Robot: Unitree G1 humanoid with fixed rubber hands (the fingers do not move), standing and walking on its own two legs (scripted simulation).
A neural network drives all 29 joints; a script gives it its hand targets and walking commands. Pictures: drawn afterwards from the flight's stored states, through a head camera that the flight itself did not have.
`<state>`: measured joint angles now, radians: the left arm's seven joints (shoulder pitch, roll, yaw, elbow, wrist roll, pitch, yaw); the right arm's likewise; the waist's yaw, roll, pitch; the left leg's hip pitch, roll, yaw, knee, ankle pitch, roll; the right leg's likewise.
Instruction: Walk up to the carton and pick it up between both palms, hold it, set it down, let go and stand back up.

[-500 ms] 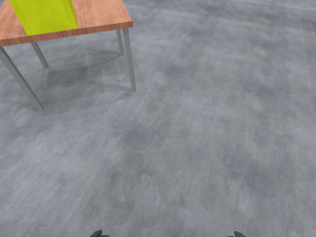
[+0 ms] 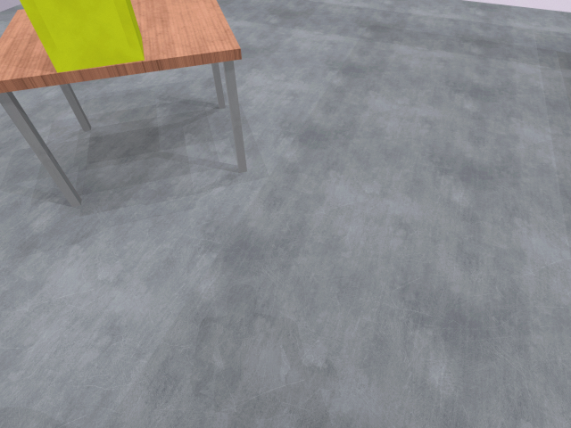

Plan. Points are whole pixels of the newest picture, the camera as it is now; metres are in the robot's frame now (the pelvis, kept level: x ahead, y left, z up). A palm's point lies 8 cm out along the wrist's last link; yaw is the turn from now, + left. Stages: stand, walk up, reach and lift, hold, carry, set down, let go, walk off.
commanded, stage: stand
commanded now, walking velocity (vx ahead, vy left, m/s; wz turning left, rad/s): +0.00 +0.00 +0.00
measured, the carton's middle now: (86, 12) +1.39 +0.76 +0.04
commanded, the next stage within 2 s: none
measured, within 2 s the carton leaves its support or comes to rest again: neither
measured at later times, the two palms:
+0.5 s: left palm out of the picture +0.02 +0.21 -0.13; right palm out of the picture +0.02 -0.21 -0.13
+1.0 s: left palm out of the picture -0.01 +0.19 -0.14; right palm out of the picture -0.01 -0.20 -0.14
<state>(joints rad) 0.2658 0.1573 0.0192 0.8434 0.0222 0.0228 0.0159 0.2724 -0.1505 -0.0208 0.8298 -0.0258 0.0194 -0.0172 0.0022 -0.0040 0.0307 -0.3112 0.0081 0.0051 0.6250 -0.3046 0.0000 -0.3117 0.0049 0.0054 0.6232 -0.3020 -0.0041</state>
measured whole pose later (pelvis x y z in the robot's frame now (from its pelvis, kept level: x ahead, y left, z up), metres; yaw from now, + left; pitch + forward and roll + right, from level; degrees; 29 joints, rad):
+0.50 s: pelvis +0.01 +0.00 +0.01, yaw +0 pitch -1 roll +0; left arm 0.28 0.12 0.03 1.05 0.01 0.00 0.03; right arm 0.29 -0.12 -0.04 1.04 -0.02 0.00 -0.03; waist 0.00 0.00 0.04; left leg -0.23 0.01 0.01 0.51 -0.26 0.00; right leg -0.23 0.00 0.01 0.51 -0.26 0.00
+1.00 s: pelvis +0.01 +0.00 +0.01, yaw +0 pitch -2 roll +0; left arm 0.29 0.09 0.01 1.15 0.01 0.00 0.04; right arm 0.29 -0.09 -0.02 1.15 -0.01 0.00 -0.04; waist 0.00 0.00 0.05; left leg -0.19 0.01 0.00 0.48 -0.25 -0.01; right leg -0.19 0.01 0.01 0.48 -0.25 -0.01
